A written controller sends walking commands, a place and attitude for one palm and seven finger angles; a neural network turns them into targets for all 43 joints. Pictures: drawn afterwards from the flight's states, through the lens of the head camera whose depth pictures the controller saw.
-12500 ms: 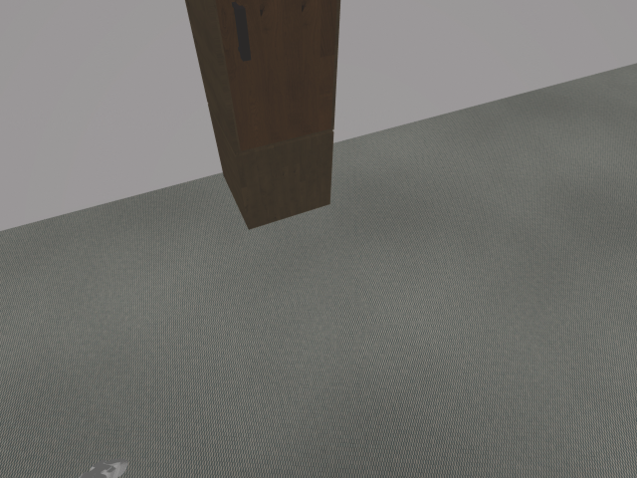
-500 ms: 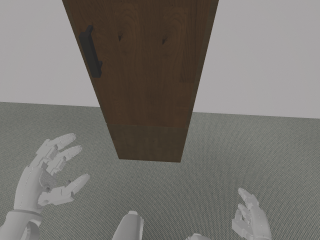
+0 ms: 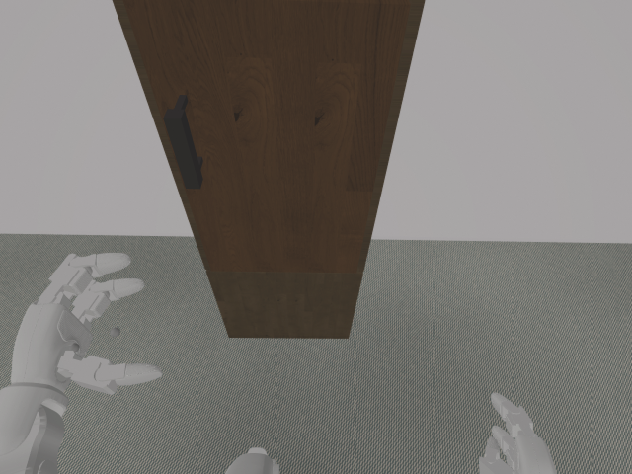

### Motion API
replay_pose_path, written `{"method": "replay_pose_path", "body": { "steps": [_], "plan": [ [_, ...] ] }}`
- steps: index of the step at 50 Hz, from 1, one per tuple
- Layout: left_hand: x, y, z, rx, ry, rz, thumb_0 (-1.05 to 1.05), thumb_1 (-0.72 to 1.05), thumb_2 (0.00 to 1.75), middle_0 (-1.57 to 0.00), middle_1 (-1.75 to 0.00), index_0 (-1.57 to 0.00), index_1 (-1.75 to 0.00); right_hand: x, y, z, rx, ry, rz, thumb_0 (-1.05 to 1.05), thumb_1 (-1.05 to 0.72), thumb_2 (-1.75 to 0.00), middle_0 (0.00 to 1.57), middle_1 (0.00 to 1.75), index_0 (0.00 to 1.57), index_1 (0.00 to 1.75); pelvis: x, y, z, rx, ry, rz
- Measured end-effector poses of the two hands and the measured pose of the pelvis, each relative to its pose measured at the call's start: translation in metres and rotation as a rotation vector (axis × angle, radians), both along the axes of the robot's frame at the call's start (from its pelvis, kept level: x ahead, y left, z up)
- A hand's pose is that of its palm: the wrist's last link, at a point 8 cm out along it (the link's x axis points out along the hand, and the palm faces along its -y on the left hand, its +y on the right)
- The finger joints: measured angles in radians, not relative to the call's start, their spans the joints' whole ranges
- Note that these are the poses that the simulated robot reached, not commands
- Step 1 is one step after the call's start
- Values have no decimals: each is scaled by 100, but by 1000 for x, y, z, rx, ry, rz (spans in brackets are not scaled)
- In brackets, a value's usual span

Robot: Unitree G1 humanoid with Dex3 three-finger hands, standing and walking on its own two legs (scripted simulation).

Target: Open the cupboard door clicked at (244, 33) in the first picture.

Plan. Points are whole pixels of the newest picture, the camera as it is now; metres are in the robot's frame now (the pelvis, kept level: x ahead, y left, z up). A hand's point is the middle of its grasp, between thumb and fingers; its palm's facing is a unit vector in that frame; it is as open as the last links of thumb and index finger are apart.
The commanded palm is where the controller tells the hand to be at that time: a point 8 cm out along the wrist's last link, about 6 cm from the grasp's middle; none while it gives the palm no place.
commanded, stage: raise the hand with hooked fingers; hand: left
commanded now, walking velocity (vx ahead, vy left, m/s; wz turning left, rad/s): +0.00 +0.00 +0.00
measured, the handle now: (188, 142) +0.55 +0.24 +0.10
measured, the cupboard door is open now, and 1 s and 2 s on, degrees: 0 0 0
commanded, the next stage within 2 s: move the hooked fingers beside the handle in 0.94 s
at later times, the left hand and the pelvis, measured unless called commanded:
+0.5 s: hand (81, 268) +0.30 +0.28 +0.13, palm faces +0.09 -1.00 -0.03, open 14.0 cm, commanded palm +0.26 +0.32 +0.12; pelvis +0.00 +0.00 +0.02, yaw +0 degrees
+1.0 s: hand (96, 270) +0.30 +0.26 +0.12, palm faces +0.08 -1.00 -0.01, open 14.0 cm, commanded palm +0.27 +0.31 +0.12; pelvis +0.01 -0.01 +0.02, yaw +0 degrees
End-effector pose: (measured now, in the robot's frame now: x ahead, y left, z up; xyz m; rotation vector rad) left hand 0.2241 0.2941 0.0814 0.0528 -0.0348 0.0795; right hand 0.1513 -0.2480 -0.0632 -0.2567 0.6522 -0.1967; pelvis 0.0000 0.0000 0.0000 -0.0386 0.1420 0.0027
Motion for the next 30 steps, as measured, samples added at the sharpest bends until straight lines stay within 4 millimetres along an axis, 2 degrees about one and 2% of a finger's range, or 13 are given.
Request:
{"method": "replay_pose_path", "body": {
  "steps": [7, 12, 24, 30],
  "plan": [
    [11, 16, 13, -11, 9, 11, -1, -40, 34, -29, -114, -30, -114, 15, 20, 9, 30, -27, 50, 1, -90, -90, 20, 30, 20, 30, 1, 3, 7, -3, -21, 6],
    [19, 24, 22, -15, 11, 14, -1, -46, 31, -29, -118, -30, -118, 18, 25, 11, 36, -20, 64, 1, -90, -90, 20, 30, 20, 30, 2, 3, 11, -3, -33, 9],
    [45, 36, 46, -23, -1, 11, -2, -49, 30, -30, -120, -30, -120, 5, 9, 12, 17, 28, 27, 1, -90, -90, 20, 30, 20, 30, 4, 0, 19, 3, -53, 6],
    [52, 31, 45, -37, 15, -11, -2, -50, 30, -30, -120, -30, -120, -4, -2, 13, 12, 43, 0, 1, -90, -90, 20, 30, 20, 30, 5, -2, 21, 8, -51, -3]
  ]
}}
